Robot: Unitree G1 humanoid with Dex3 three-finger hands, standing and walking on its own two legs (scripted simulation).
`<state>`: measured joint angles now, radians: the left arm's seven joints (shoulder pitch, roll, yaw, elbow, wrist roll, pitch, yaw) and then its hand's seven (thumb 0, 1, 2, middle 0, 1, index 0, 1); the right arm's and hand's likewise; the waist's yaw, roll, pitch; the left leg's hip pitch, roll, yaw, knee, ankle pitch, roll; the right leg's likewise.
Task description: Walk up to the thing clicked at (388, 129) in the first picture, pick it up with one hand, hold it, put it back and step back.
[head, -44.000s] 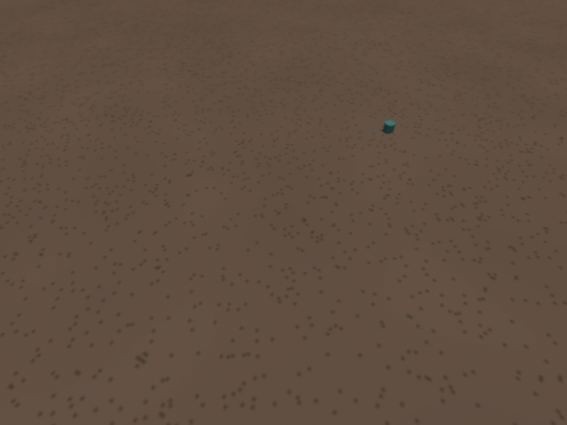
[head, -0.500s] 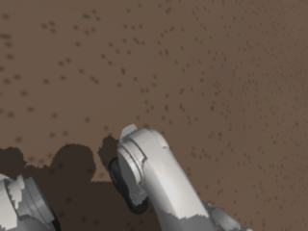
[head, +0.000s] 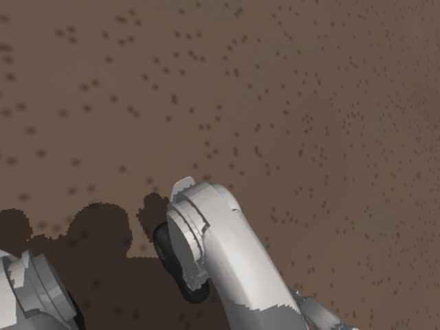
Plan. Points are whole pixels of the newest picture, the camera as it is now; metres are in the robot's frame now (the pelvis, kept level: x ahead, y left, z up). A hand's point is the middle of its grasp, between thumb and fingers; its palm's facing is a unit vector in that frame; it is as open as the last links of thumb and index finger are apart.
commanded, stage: open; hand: left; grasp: from above
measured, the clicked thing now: out of the picture +0.48 +0.33 -0.29
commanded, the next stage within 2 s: withdraw in 0.16 s
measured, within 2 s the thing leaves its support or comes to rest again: neither
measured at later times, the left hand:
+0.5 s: hand out of the picture +0.49 +0.32 -0.24, palm faces -0.35 -0.14 -0.93, open 14.0 cm
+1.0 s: hand out of the picture +0.46 +0.33 -0.10, palm faces -0.48 -0.14 -0.87, open 14.0 cm
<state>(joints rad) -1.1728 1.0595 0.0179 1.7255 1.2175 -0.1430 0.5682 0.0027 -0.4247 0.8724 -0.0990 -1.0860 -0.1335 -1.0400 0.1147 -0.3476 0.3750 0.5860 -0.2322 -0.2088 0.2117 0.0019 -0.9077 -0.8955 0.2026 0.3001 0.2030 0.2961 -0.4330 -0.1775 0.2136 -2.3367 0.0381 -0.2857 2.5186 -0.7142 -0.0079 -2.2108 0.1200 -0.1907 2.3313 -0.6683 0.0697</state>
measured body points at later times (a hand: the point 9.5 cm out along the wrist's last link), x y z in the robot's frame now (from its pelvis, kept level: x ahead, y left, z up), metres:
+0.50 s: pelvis +0.00 +0.00 +0.00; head +0.28 +0.14 +0.32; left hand +0.50 +0.33 -0.18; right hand +0.05 -0.25 -0.05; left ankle +0.06 +0.13 -0.28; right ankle +0.12 -0.12 -0.28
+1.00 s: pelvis -0.01 -0.01 +0.04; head +0.22 +0.10 +0.41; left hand +0.48 +0.34 -0.05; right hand +0.08 -0.27 -0.05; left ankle +0.06 +0.13 -0.28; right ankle +0.12 -0.12 -0.28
